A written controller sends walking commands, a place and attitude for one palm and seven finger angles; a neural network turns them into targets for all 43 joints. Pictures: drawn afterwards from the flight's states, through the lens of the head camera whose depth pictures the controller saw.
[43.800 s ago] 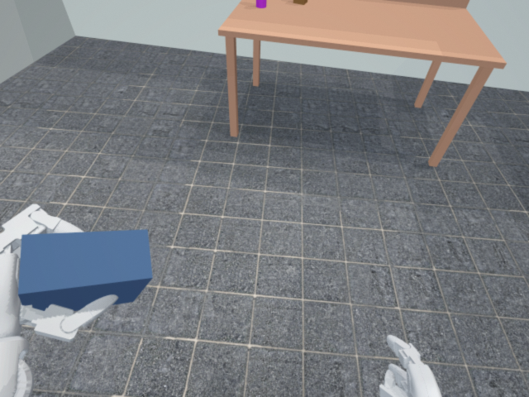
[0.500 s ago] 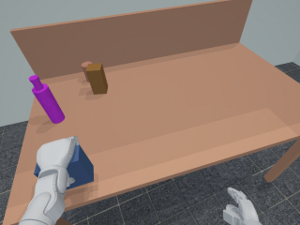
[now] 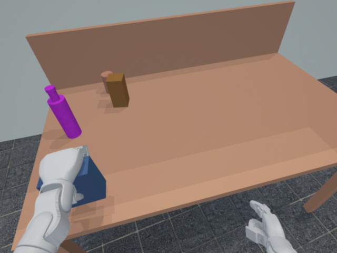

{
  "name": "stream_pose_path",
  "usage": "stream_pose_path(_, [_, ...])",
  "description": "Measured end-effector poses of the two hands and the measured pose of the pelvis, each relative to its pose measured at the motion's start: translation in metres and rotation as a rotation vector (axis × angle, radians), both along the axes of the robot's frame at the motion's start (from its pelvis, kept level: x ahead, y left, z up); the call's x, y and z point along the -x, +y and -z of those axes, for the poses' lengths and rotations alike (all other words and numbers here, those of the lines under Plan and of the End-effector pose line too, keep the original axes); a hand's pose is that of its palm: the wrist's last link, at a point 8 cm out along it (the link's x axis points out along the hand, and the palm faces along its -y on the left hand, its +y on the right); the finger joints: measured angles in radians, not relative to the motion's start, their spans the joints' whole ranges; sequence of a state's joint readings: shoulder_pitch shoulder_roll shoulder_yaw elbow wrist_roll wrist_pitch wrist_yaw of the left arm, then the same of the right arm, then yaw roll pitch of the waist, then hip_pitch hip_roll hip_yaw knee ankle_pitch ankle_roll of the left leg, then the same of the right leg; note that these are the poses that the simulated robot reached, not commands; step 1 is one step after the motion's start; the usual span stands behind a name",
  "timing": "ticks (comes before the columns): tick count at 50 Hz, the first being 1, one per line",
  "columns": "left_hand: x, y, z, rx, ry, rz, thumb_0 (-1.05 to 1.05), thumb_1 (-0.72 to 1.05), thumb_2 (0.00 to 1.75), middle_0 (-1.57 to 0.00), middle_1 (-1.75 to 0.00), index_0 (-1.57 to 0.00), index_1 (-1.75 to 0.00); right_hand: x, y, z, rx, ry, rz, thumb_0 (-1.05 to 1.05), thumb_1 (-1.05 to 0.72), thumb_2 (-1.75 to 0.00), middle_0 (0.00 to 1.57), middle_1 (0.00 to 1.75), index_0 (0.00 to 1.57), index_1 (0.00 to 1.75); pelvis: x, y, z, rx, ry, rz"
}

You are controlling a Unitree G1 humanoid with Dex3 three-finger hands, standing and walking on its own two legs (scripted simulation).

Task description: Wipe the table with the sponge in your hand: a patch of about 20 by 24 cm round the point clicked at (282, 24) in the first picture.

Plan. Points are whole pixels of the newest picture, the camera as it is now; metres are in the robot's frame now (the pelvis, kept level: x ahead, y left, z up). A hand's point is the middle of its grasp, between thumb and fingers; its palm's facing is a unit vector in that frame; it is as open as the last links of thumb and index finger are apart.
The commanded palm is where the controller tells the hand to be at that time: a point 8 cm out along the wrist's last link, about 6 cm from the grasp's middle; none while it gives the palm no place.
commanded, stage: lift the sponge slowly off the table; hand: left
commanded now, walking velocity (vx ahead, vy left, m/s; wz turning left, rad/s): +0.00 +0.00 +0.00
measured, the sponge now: (78, 187) +0.25 +0.29 +0.00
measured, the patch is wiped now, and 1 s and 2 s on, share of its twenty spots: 1.00 1.00 1.00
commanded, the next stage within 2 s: bring the sponge back beside the body in 0.16 s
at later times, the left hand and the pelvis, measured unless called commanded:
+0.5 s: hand (71, 178) +0.24 +0.28 +0.07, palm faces +0.03 -0.11 -0.99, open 9.8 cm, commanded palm +0.21 +0.27 +0.13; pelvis -0.01 +0.00 +0.00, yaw +0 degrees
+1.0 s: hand (59, 184) +0.21 +0.28 +0.08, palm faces +0.04 -0.11 -0.99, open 9.8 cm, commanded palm +0.18 +0.27 +0.16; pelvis -0.01 -0.01 +0.00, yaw +0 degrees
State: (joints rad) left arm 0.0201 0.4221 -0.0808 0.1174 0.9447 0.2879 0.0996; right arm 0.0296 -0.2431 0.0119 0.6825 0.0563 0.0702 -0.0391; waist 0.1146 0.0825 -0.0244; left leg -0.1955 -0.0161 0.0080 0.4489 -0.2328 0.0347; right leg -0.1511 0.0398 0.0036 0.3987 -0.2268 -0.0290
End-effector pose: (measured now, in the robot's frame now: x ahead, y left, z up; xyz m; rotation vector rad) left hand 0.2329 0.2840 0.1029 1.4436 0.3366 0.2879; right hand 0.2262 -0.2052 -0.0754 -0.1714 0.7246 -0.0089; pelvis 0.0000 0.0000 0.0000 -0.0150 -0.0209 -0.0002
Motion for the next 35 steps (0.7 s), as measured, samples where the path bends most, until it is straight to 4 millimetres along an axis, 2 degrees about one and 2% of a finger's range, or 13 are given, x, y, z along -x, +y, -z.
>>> stream_pose_path(7, [0.003,-0.001,-0.007,0.002,-0.013,-0.005,-0.01,-0.5,1.09,-0.77,-1.35,-0.76,-1.39,0.002,0.004,0.001,-0.008,0.011,-0.009,0.01,-0.9,-0.9,0.2,0.3,0.2,0.3,0.001,0.002,-0.001,-0.001,-0.011,0.003])
stream_pose_path(16, [0.008,-0.002,-0.005,0.013,0.008,-0.005,-0.01,-0.49,1.09,-0.77,-1.35,-0.76,-1.39,0.003,0.003,-0.002,-0.003,0.003,-0.014,0.01,-0.9,-0.9,0.2,0.3,0.2,0.3,0.004,0.002,-0.002,-0.001,-0.02,0.003])
stream_pose_path(23, [0.015,-0.009,-0.015,0.003,-0.036,0.019,-0.01,-0.49,1.09,-0.77,-1.35,-0.76,-1.38,0.003,0.002,-0.004,-0.007,-0.011,-0.016,0.01,-0.9,-0.9,0.2,0.3,0.2,0.3,0.006,0.0,-0.002,-0.002,-0.032,0.007])
stream_pose_path(35, [0.029,-0.002,-0.022,0.009,-0.018,-0.03,-0.01,-0.49,1.09,-0.77,-1.35,-0.76,-1.38,-0.003,0.002,-0.01,-0.006,-0.041,-0.037,0.01,-0.9,-0.9,0.2,0.3,0.2,0.3,0.009,-0.004,-0.003,-0.002,-0.052,0.002])
